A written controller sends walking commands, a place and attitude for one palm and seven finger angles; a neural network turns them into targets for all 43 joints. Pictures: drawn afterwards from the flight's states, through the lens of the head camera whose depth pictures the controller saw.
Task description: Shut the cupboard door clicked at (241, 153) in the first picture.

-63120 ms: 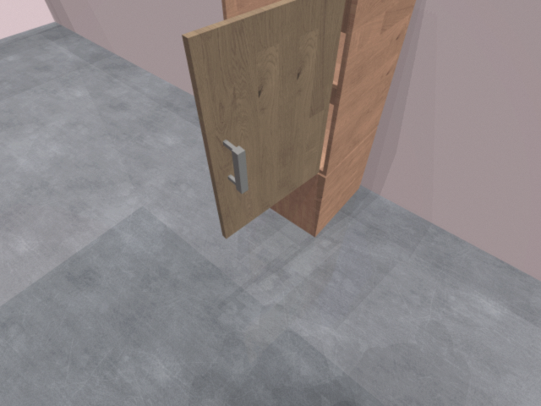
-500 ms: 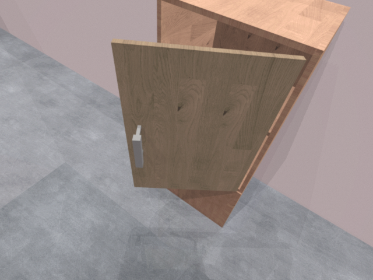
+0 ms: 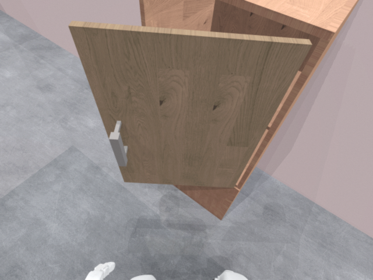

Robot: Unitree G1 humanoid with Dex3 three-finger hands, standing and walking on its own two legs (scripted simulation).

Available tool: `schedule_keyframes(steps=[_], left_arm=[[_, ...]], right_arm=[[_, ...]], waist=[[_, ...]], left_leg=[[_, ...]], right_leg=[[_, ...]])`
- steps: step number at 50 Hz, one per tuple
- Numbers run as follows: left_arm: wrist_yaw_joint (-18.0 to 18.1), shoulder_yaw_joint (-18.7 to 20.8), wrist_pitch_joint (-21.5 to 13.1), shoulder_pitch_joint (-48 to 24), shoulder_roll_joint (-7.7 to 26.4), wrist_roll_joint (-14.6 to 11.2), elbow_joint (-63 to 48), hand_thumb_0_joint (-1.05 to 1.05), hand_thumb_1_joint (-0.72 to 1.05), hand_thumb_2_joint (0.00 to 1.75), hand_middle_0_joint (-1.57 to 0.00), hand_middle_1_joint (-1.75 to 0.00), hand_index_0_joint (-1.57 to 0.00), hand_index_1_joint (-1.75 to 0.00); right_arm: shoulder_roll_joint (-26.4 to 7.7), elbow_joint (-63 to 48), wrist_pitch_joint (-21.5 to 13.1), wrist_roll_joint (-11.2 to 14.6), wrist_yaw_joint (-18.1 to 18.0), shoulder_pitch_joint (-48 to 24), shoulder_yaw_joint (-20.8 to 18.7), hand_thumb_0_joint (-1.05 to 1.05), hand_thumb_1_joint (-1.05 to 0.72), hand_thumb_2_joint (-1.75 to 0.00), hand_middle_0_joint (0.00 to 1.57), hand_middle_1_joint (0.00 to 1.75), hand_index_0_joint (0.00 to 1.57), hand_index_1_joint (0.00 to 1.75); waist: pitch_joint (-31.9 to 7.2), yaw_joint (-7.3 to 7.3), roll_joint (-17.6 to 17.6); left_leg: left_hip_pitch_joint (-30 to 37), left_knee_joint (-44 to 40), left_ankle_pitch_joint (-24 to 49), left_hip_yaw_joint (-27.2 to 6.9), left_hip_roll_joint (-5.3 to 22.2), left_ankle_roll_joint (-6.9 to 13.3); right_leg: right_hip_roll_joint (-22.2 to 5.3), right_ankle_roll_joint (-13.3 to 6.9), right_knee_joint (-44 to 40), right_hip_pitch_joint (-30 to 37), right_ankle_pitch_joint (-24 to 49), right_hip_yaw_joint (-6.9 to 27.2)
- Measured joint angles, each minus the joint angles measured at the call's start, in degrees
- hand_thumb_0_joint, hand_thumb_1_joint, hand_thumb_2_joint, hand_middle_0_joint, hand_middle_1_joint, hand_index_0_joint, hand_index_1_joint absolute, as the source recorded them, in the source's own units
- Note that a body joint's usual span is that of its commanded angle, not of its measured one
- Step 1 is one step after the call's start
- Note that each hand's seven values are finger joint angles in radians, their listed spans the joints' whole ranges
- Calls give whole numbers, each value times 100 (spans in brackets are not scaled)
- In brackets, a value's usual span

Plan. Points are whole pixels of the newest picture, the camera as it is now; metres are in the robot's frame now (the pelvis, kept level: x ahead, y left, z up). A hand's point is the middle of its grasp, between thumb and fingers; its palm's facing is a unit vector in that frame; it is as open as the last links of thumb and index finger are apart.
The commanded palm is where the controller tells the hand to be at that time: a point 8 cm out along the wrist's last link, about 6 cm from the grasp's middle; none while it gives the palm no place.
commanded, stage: come to a stop and stand still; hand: left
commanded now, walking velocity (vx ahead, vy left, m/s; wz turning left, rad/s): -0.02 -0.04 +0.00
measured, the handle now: (120, 144) +0.44 +0.19 -0.03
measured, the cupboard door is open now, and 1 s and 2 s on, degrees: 35 35 35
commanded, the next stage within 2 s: look again from close up in 1.12 s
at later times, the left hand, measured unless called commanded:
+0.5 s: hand out of the picture -0.05 +0.16 -0.15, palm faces +0.02 -0.98 -0.19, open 7.4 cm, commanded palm none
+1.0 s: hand out of the picture -0.11 +0.16 -0.16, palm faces +0.04 -0.99 -0.15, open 7.4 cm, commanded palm none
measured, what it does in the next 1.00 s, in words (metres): steps on the spot: right foot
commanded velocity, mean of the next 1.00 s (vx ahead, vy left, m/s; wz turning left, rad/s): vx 0.00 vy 0.00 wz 0.00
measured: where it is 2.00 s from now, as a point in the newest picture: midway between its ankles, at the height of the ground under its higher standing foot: outside the picture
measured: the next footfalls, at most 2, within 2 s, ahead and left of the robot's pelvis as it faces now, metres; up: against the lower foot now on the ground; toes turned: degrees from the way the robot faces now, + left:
right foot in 0.30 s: +0.01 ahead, -0.10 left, +0.00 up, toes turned +1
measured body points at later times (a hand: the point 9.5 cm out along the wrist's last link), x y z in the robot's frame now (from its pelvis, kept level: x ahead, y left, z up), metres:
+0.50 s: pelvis -0.04 +0.00 +0.02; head -0.04 -0.01 +0.47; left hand -0.05 +0.21 -0.14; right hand +0.00 -0.24 -0.13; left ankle +0.01 +0.08 -0.72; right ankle -0.07 -0.12 -0.72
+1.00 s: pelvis -0.07 +0.01 +0.02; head -0.06 +0.01 +0.47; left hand -0.11 +0.21 -0.14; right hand -0.11 -0.19 -0.14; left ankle +0.01 +0.08 -0.72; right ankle -0.07 -0.12 -0.72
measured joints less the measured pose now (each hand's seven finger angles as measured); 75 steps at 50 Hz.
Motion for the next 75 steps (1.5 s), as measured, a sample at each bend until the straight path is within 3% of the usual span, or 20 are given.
schedule_keyframes(steps=[3, 7, 10, 13, 15, 18, 20, 33, 53, 61, 65, 70, 75], left_arm=[[25, 72, 182, 78, 144, -8, 20, -1, 93, 90, -20, -30, -20, -30], [30, 108, 213, 246, 244, 12, 83, -1, 92, 90, -20, -30, -20, -30], [37, 79, 173, 437, 275, 5, 143, -1, 92, 90, -20, -30, -20, -30], [39, 24, 156, 615, 273, -7, 247, 0, 92, 90, -20, -30, -20, -30], [44, -18, 106, 740, 266, -3, 311, 0, 92, 90, -20, -30, -20, -30], [63, -111, 9, 908, 154, 10, 477, 0, 91, 90, -20, -30, -19, -30], [49, -179, -34, 1055, 95, 1, 556, 0, 91, 90, -20, -30, -19, -30], [10, -317, -86, 1292, -99, -17, 858, 0, 91, 90, -20, -30, -20, -30], [67, -206, -101, 1636, -184, 22, 966, 0, 91, 90, -20, -30, -20, -30], [71, -208, -128, 1754, -258, 43, 988, 0, 91, 90, -20, -30, -20, -30], [100, -305, -190, 1795, -267, 57, 885, 0, 91, 90, -20, -30, -20, -30], [75, -298, -198, 1704, -177, 27, 813, 0, 91, 90, -20, -30, -20, -30], [77, -251, -212, 1530, -47, 54, 575, 0, 91, 90, -20, -30, -20, -30]], right_arm=[[144, -151, -36, -79, 19, -81, 44, 1, -91, -90, 20, 30, 20, 30], [231, -252, -34, -116, -61, -228, 81, 1, -92, -90, 20, 30, 20, 30], [177, -284, -49, -103, -48, -345, 100, 1, -93, -90, 20, 30, 20, 30], [141, -287, -65, -88, -31, -430, 118, 1, -93, -90, 20, 30, 20, 30], [132, -252, -65, -56, -11, -438, 132, 1, -92, -90, 20, 30, 20, 30], [91, -113, 1, 14, 24, -464, 138, 1, -92, -90, 20, 30, 20, 30], [71, -50, 26, 22, 14, -428, 113, 0, -93, -90, 20, 30, 20, 30], [169, 626, 57, -8, 52, 173, 285, 0, -92, -90, 20, 30, 20, 30], [545, 712, 5, -16, 23, 487, 260, 1, -91, -90, 20, 30, 20, 30], [440, 675, 2, -20, 4, 336, 220, 2, -92, -90, 20, 30, 20, 30], [231, 333, 64, -58, 112, 337, 238, 2, -92, -90, 20, 30, 20, 30], [62, 96, -18, -72, 113, 441, 251, 1, -92, -90, 20, 30, 20, 30], [55, 83, 6, -76, 92, 425, 296, 1, -92, -90, 20, 30, 20, 30]], waist=[[-118, 81, -145], [-221, 133, -79], [-254, 195, -16], [-279, 209, 57], [-321, 225, 78], [-336, 218, 278], [-391, 170, 307], [-534, 143, 17], [-564, 129, 130], [-593, 187, 156], [-571, 99, 288], [-711, 5, 378], [-884, 83, 355]], left_leg=[[47, -182, 69, 80, -57, 398], [160, -760, 433, 57, -98, 473], [219, -1071, 649, 92, -145, 480], [218, -1189, 762, 137, -186, 473], [155, -1127, 773, 172, -225, 448], [142, -1057, 782, 151, -137, 342], [220, -1224, 892, 139, -147, 263], [426, -1688, 1300, 81, -106, 323], [191, -1739, 1437, 108, -210, 420], [180, -1783, 1468, 129, -236, 437], [-249, -1033, 979, 0, -117, 291], [-335, -657, 861, -14, -162, 544], [-222, -832, 871, 42, -288, 583]], right_leg=[[166, -104, 843, -258, -1034, 331], [447, -161, 1991, -362, -1248, 565], [483, -116, 1660, -25, -1257, 503], [466, -111, 611, 526, -1209, 385], [448, -128, -327, 957, -664, 346], [547, -310, -802, 1193, -552, 315], [547, -310, -845, 1213, -494, 307], [631, -323, -1270, 1410, -117, 246], [524, -241, -1120, 1084, -49, 269], [499, -225, -1089, 1034, -56, 293], [583, -287, -853, 873, -207, 181], [536, -291, -402, 777, -531, 182], [467, -318, -370, 786, -596, 316]])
